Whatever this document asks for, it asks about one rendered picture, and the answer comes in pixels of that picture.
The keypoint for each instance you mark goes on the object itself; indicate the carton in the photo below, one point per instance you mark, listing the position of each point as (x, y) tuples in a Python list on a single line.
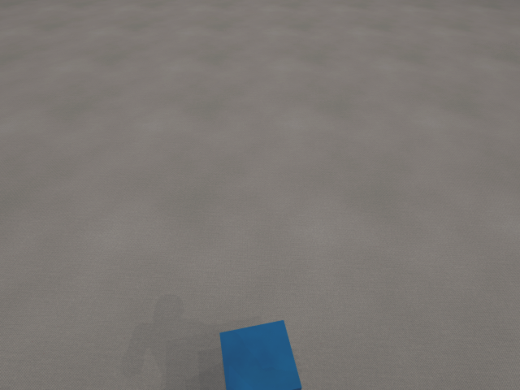
[(259, 358)]

